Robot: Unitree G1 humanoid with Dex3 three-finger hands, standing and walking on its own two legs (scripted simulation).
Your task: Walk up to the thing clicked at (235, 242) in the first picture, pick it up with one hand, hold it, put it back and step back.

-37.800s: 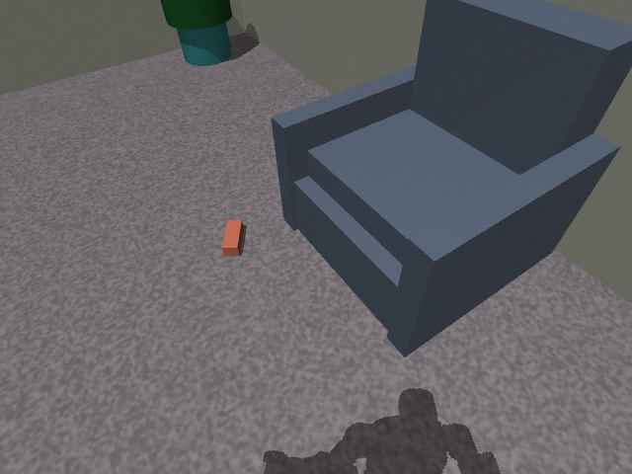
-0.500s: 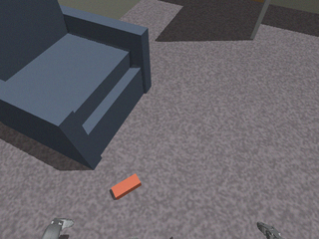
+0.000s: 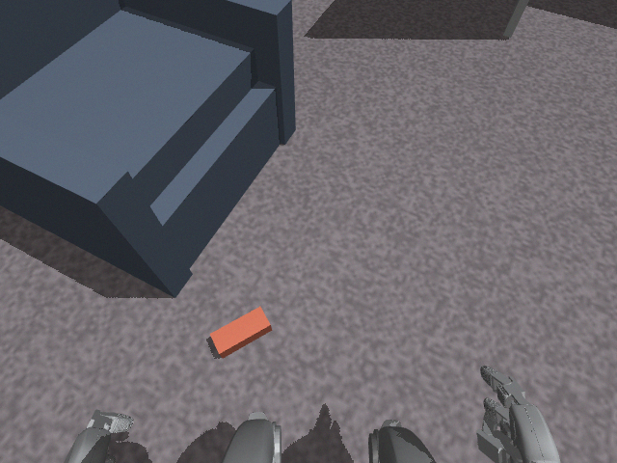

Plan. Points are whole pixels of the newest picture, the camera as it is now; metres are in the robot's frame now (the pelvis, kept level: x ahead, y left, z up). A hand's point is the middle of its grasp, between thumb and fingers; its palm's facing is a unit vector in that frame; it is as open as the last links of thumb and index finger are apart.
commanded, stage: rise first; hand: left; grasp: from above
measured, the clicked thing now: (241, 332) +0.46 +0.22 -0.65
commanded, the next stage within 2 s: none
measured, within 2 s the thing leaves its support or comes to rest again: neither
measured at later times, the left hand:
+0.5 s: hand (174, 391) +0.26 +0.28 -0.33, palm faces -0.30 -0.30 -0.90, open 14.2 cm
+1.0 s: hand (203, 349) +0.37 +0.27 -0.45, palm faces -0.27 -0.30 -0.91, open 13.8 cm
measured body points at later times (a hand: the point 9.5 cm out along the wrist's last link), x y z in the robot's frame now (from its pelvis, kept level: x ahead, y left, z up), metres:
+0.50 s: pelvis -0.07 -0.02 -0.18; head +0.13 -0.01 +0.22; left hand +0.28 +0.29 -0.28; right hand +0.10 -0.29 -0.32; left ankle +0.02 +0.12 -0.65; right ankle +0.00 -0.14 -0.65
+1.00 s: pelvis -0.09 +0.00 -0.30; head +0.13 +0.02 +0.09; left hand +0.38 +0.28 -0.40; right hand -0.07 -0.27 -0.42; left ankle +0.02 +0.12 -0.65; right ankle +0.00 -0.14 -0.65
